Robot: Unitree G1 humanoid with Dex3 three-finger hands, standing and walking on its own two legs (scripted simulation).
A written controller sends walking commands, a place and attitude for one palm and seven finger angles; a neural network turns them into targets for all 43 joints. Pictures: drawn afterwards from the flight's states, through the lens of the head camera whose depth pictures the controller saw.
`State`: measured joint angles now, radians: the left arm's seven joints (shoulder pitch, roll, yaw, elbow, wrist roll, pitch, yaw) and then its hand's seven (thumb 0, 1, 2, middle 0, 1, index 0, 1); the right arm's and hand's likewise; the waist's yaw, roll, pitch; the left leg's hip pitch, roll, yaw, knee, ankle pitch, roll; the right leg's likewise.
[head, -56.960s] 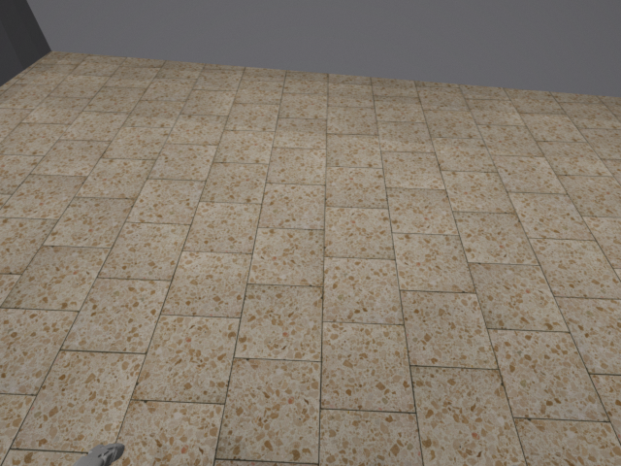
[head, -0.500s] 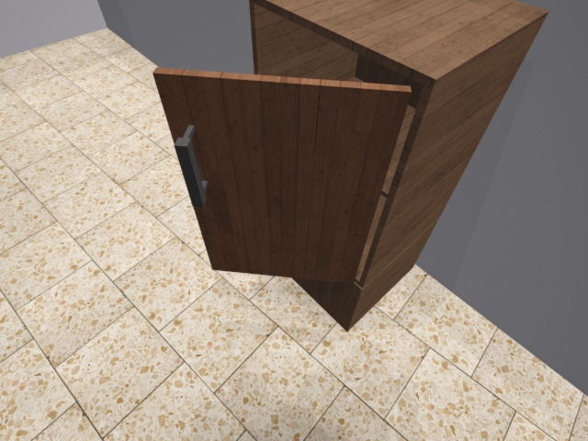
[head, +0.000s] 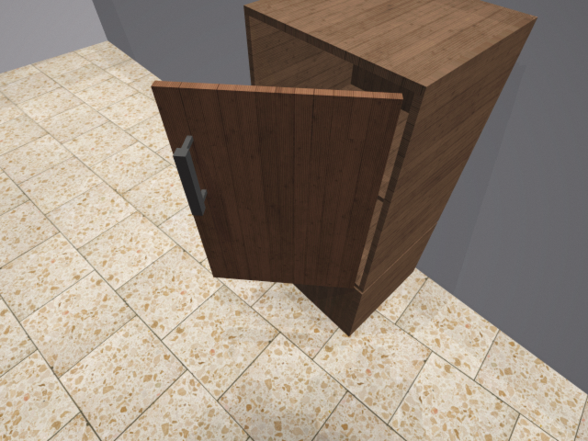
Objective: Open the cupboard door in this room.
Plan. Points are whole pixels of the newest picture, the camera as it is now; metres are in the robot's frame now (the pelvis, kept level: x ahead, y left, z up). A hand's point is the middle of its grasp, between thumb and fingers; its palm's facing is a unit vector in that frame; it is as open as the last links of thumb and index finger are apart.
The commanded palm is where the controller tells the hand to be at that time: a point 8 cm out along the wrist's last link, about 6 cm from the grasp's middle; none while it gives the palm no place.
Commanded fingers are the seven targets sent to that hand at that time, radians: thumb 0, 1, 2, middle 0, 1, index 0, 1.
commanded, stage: come to a stop and stand still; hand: left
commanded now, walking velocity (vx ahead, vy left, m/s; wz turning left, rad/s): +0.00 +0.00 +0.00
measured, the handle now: (193, 176) +0.56 +0.23 +0.01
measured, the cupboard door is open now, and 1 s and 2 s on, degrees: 42 42 42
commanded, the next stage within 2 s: look again from close up in 0.76 s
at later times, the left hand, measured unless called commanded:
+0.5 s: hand out of the picture -0.03 +0.15 -0.17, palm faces +0.00 -0.98 -0.22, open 7.4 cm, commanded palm none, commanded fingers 0.00 0.90 0.90 -0.20 -0.30 -0.20 -0.30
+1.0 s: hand out of the picture -0.01 +0.14 -0.17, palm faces +0.02 -0.98 -0.20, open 7.3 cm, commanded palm none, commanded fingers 0.00 0.90 0.90 -0.20 -0.30 -0.20 -0.30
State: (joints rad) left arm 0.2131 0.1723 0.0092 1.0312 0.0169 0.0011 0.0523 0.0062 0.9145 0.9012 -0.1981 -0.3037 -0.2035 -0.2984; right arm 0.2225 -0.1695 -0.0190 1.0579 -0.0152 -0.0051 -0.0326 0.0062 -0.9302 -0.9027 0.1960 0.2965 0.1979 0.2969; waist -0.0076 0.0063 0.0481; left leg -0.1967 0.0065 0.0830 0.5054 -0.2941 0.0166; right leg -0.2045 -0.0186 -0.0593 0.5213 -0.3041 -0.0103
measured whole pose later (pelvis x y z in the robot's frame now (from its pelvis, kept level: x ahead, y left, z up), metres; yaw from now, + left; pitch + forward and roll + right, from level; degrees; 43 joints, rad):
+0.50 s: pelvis -0.03 -0.03 +0.00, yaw +0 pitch -1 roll +1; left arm 0.30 0.16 -0.02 1.07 0.01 -0.01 0.02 0.01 0.91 0.90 -0.20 -0.30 -0.20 -0.30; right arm 0.35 -0.17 0.01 1.10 -0.02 0.00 -0.01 0.00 -0.91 -0.90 0.19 0.30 0.20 0.30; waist -0.02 0.02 0.03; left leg -0.21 0.04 0.07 0.46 -0.22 -0.02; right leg -0.23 0.02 -0.08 0.50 -0.25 -0.06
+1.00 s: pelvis -0.01 -0.03 +0.01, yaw +0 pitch -1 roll +1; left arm 0.29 0.15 -0.02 1.11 0.01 -0.02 0.03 0.01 0.91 0.90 -0.20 -0.30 -0.20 -0.30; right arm 0.28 -0.14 0.01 1.13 -0.02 -0.02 -0.03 0.01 -0.92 -0.90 0.19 0.30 0.20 0.30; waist 0.00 0.00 0.03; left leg -0.17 0.04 0.07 0.43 -0.24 -0.02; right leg -0.18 0.02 -0.07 0.45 -0.26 -0.06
